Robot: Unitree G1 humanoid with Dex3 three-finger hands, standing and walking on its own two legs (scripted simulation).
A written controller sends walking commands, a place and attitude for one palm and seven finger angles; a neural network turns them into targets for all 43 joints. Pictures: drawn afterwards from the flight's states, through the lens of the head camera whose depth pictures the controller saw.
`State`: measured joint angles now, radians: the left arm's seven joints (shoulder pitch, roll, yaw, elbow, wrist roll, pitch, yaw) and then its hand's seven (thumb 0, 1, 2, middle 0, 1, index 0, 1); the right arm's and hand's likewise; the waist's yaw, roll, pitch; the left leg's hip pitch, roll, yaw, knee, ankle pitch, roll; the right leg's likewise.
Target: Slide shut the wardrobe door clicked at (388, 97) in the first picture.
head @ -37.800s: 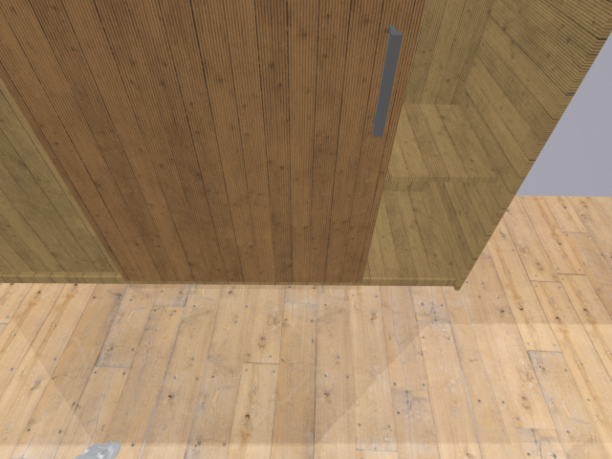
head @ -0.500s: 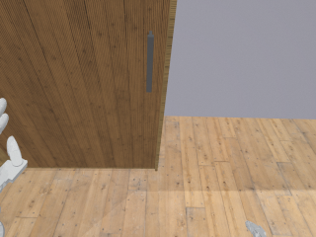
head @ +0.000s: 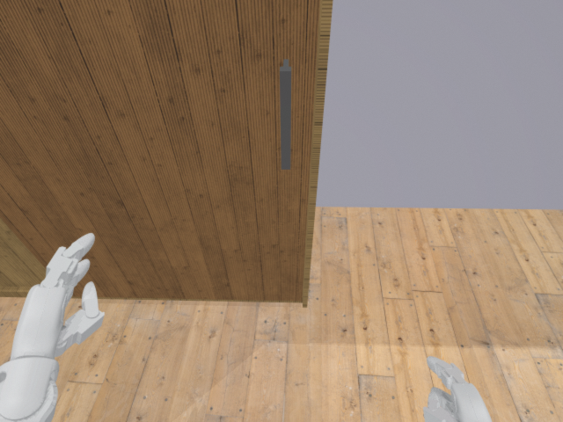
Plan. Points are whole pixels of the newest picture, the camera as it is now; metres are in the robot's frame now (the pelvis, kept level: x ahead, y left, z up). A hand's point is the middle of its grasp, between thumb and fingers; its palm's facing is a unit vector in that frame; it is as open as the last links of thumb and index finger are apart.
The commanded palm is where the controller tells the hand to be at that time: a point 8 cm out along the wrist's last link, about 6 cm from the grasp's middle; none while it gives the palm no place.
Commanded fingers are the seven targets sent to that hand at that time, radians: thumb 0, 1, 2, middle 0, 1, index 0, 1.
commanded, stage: let the arm hang, fingers relaxed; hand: left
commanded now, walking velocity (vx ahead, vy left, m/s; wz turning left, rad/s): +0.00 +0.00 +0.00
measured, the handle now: (286, 117) +0.67 +0.05 +0.10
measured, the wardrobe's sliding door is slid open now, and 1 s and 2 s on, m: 0.00 0.00 0.00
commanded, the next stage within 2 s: look to check the result in 1.02 s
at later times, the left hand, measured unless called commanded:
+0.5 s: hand out of the picture -0.06 +0.20 -0.16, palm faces -0.02 -0.98 -0.22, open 7.3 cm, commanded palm none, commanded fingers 0.00 0.90 0.90 -0.20 -0.30 -0.20 -0.30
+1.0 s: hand out of the picture +0.01 +0.19 -0.17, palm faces -0.04 -0.98 -0.18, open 7.3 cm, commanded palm none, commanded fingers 0.00 0.90 0.90 -0.20 -0.30 -0.20 -0.30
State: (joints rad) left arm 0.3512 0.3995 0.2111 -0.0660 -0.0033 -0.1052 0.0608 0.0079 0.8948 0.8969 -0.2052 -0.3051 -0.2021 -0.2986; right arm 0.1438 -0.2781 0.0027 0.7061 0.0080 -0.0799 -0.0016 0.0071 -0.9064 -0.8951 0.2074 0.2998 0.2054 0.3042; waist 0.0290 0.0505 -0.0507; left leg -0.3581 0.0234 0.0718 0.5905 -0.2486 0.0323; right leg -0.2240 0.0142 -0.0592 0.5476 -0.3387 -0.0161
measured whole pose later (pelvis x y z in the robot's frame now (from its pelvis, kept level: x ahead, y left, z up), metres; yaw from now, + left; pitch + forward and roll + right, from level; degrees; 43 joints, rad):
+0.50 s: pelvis -0.01 +0.01 +0.01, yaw +0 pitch -1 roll -1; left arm 0.33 0.21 -0.01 1.17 0.01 0.02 0.02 0.01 0.93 0.90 -0.20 -0.30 -0.20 -0.30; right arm 0.28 -0.17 0.01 1.12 -0.01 0.04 -0.02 0.01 -0.91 -0.90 0.20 0.30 0.20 0.30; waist -0.01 0.01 0.08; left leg -0.26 0.01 0.08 0.42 -0.15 0.04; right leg -0.13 0.01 -0.06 0.38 -0.24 -0.01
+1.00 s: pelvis +0.00 +0.01 +0.01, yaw -1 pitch -1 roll +0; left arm 0.24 0.17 -0.01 1.14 0.02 0.00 0.03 0.01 0.92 0.90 -0.20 -0.30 -0.20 -0.30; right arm 0.24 -0.15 0.00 1.14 -0.02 0.02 -0.03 0.00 -0.92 -0.90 0.20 0.30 0.20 0.30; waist -0.02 -0.01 0.04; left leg -0.22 -0.01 0.10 0.39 -0.16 0.05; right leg -0.11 -0.01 -0.03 0.38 -0.25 0.00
